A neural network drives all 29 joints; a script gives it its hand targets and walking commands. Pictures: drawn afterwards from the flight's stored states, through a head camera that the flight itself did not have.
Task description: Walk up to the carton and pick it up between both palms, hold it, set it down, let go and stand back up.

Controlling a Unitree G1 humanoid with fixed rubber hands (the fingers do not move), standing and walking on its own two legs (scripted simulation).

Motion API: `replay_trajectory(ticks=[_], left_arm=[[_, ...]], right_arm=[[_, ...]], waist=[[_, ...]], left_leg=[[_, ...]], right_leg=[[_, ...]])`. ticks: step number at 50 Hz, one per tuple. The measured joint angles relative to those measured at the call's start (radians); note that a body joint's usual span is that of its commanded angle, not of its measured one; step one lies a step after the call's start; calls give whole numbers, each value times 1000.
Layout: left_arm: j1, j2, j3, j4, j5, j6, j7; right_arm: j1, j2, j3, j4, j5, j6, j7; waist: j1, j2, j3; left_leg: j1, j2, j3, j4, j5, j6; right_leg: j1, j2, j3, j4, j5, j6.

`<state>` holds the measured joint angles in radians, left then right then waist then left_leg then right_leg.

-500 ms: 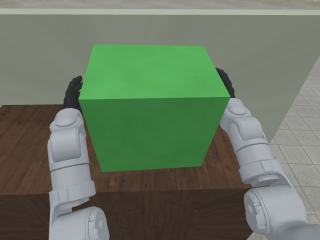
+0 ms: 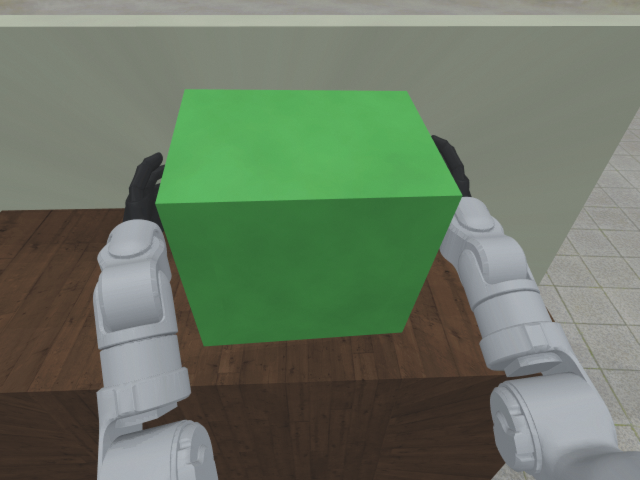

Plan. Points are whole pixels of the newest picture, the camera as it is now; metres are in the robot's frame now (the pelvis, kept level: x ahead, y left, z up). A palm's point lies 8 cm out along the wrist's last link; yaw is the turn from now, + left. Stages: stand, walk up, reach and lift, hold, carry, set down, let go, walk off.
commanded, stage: hold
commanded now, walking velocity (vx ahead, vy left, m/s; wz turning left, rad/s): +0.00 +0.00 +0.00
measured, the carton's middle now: (303, 221) +0.38 +0.01 +0.17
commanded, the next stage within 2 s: set down in 0.84 s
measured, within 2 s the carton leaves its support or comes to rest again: neither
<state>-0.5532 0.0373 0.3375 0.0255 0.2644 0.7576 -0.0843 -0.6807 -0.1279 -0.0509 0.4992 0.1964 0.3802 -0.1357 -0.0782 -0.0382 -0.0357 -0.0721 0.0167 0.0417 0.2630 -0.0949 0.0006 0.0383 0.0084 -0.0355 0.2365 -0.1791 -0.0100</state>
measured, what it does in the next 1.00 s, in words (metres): stands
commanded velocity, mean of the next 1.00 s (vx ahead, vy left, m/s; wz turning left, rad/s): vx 0.00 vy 0.00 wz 0.00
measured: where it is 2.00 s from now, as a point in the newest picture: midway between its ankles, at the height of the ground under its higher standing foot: outside the picture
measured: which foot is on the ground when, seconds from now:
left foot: down 0.00-1.00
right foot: down 0.00-1.00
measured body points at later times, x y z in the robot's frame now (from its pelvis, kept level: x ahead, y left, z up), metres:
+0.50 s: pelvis -0.01 +0.00 +0.00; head -0.06 +0.02 +0.45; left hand +0.36 +0.19 +0.21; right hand +0.37 -0.17 +0.21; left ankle +0.04 +0.12 -0.75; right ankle -0.02 -0.11 -0.75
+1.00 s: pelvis +0.00 +0.00 +0.00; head -0.06 +0.03 +0.45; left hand +0.36 +0.19 +0.20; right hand +0.37 -0.17 +0.21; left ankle +0.04 +0.12 -0.75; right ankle -0.02 -0.11 -0.75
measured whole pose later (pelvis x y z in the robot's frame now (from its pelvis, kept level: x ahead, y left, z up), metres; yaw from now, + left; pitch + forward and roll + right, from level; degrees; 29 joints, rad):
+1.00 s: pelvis +0.00 +0.00 +0.00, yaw +0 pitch -7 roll +0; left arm -0.55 0.03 0.35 0.01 0.28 0.75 -0.09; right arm -0.69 -0.12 -0.06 0.51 0.19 0.36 -0.13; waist -0.09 -0.06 -0.02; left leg -0.06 0.02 0.04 0.28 -0.10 0.00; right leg 0.06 0.01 -0.04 0.24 -0.18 -0.01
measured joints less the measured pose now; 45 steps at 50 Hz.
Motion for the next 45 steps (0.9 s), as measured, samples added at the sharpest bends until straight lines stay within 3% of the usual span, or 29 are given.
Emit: replay_trajectory(ticks=[32, 45], left_arm=[[-37, 1, 22, 50, 13, -3, -11], [-9, 3, 10, 14, 10, 0, -9]], right_arm=[[-28, 8, -15, 39, -26, 4, 5], [-18, 7, -6, 26, -7, -1, 2]], waist=[[9, 6, -4], [-1, -24, -2]], left_leg=[[0, 0, 2, -11, 14, 4], [5, 0, -3, 2, 0, 0]], right_leg=[[-6, 0, 2, 1, 8, 1], [9, 0, -3, -3, 2, 0]])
